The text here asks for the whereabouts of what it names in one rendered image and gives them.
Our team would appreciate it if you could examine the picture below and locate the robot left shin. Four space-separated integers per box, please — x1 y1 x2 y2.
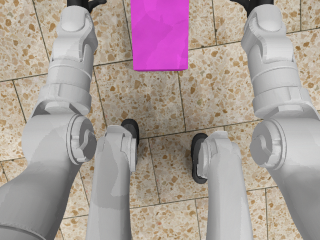
94 125 132 162

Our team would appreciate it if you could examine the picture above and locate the robot right forearm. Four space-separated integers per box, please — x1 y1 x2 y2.
241 4 320 121

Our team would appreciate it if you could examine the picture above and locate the robot left hand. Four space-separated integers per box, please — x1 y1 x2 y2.
67 0 107 13

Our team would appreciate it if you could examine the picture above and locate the robot right hand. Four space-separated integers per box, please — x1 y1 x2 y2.
230 0 274 18

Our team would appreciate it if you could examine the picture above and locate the right robot thigh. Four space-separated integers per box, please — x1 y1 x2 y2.
199 138 254 240

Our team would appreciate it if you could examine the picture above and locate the carton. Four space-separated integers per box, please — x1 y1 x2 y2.
130 0 189 72

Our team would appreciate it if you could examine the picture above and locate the robot right upper arm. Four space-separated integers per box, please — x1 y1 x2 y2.
249 118 320 240

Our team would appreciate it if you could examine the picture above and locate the robot left forearm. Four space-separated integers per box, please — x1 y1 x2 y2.
21 5 98 157

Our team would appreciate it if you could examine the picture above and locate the robot left upper arm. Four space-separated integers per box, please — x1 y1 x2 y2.
0 113 97 240

